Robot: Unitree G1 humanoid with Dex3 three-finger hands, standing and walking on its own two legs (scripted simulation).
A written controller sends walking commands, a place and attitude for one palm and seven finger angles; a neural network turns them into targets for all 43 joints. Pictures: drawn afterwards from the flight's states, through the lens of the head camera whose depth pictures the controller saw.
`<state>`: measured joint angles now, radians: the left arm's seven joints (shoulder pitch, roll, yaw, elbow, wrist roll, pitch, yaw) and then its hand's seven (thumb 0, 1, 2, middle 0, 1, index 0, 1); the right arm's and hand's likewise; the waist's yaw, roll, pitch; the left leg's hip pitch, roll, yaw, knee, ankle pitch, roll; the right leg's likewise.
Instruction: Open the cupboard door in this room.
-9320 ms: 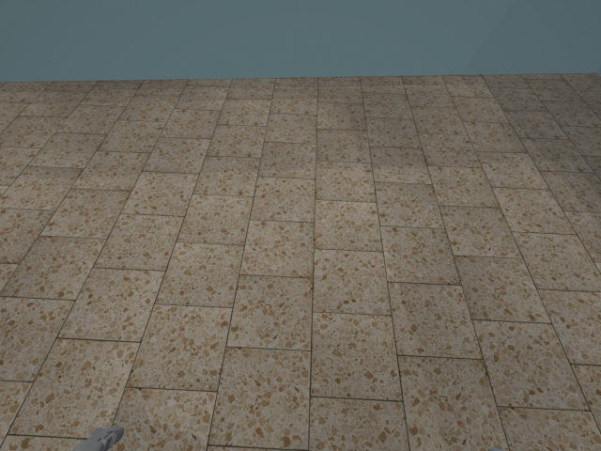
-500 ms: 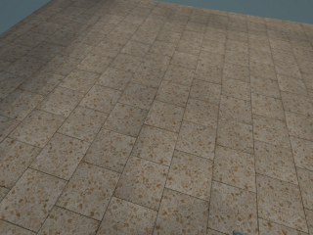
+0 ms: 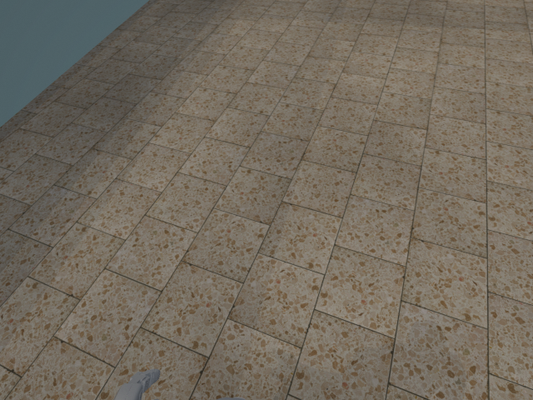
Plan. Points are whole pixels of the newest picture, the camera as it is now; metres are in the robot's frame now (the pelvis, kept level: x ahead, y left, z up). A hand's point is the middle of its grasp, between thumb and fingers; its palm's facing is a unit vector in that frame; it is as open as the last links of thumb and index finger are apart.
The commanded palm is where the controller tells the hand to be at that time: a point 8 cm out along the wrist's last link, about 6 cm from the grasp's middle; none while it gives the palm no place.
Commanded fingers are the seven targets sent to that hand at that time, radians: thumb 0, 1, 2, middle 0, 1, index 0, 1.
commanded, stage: turn or walk to find it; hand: left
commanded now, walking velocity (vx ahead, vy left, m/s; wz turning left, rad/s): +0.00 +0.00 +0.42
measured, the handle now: out of the picture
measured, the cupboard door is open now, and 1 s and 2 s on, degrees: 0 0 0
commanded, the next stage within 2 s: stand and wait in 1.60 s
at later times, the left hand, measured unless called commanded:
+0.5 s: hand out of the picture -0.06 +0.25 -0.19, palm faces +0.27 -0.93 -0.25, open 7.4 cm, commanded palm none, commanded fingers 0.00 0.90 0.90 -0.20 -0.30 -0.20 -0.30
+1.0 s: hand out of the picture -0.01 +0.20 -0.14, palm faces +0.40 -0.87 -0.29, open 7.4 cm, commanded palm none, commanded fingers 0.00 0.90 0.90 -0.20 -0.30 -0.20 -0.30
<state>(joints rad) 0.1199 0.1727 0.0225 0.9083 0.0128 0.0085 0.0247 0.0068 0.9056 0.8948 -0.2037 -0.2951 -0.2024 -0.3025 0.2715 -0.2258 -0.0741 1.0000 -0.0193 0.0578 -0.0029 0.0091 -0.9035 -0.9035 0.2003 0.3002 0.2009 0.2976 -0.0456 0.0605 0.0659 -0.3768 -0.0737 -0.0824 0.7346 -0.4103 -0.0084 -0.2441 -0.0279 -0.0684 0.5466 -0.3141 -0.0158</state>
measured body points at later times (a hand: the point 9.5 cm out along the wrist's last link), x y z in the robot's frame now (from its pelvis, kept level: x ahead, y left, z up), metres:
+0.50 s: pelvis -0.02 +0.04 -0.01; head +0.01 +0.07 +0.44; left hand -0.07 +0.30 -0.17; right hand +0.15 -0.19 -0.13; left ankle -0.05 +0.13 -0.73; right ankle -0.03 -0.10 -0.69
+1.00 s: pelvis -0.03 -0.02 +0.00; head +0.00 -0.05 +0.45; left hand -0.03 +0.25 -0.11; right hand +0.08 -0.24 -0.17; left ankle -0.07 +0.12 -0.70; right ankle +0.01 -0.10 -0.73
